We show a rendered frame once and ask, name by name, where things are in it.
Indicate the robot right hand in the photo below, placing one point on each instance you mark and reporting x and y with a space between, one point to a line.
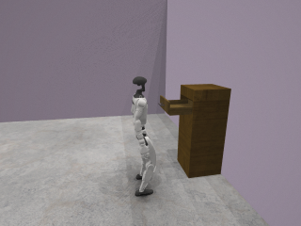
144 149

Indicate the drawer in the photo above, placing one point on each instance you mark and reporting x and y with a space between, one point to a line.
177 107

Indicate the robot left shin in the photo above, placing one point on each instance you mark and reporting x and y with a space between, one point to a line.
143 165

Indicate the left robot foot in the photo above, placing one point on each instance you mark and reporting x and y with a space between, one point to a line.
138 177

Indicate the right robot forearm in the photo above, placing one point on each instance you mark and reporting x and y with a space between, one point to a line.
138 130

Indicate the cabinet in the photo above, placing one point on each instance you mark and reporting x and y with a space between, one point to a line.
202 134

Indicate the robot right upper arm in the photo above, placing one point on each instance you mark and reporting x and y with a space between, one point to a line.
140 105

